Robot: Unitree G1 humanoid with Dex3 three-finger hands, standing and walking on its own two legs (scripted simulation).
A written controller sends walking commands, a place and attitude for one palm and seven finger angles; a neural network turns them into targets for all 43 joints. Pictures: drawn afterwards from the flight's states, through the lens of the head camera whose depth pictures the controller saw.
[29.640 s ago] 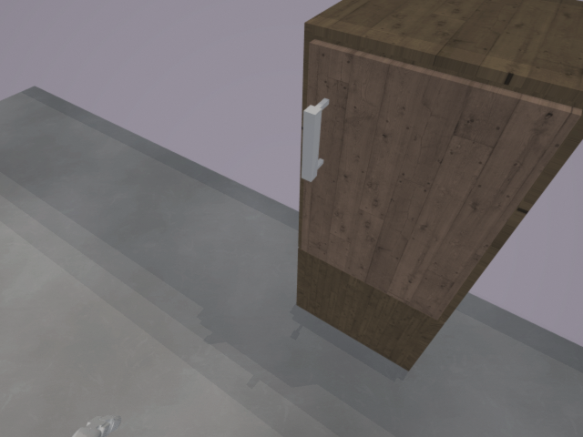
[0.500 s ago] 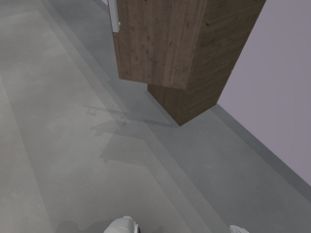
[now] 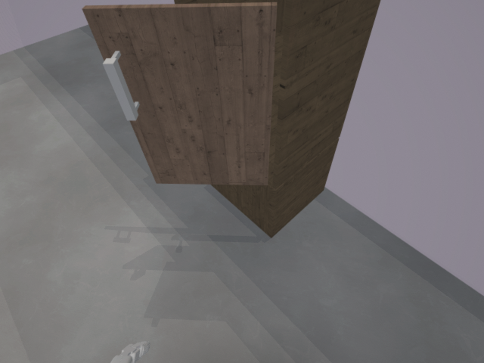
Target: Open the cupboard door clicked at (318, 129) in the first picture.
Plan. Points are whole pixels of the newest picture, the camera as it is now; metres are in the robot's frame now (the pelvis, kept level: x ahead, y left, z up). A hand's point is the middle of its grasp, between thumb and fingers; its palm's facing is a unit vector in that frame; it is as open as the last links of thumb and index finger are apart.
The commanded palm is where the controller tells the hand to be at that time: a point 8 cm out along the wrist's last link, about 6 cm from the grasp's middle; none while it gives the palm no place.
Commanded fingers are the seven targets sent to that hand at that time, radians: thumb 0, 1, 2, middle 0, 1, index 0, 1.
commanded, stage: take the last steps up to it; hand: left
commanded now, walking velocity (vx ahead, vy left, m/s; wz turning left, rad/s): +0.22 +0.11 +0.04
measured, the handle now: (124, 86) +0.71 +0.31 +0.07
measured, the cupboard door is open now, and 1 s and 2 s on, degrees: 44 44 44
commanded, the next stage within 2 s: come to a stop and stand still in 0.18 s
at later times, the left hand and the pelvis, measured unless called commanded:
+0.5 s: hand out of the picture +0.11 +0.24 -0.18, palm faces +0.06 -0.99 -0.16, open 7.4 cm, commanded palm none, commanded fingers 0.00 0.90 0.90 -0.20 -0.30 -0.20 -0.30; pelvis +0.14 +0.07 +0.00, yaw -1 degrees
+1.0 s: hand (145, 356) +0.16 +0.20 -0.17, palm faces -0.04 -0.98 -0.18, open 7.4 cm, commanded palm none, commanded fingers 0.00 0.90 0.90 -0.20 -0.30 -0.20 -0.30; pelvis +0.12 +0.03 +0.00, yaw -2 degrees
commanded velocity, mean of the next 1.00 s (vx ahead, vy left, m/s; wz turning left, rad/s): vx -0.04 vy -0.04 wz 0.00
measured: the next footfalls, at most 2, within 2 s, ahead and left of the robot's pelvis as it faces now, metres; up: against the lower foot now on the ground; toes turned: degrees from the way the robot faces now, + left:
left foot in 0.34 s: +0.24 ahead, +0.17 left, +0.00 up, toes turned +6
right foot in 0.80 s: +0.12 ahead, -0.10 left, +0.00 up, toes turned -6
